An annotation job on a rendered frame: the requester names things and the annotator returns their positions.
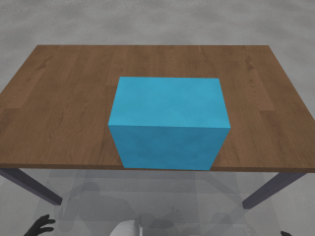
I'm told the carton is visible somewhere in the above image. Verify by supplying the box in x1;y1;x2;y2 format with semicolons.
108;77;230;171

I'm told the left robot hand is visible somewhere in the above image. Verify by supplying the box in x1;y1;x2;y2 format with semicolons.
24;214;56;236

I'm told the table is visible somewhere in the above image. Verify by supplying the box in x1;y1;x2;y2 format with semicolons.
0;44;315;209

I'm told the left robot thigh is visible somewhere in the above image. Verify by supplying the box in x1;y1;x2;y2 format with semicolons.
109;220;144;236

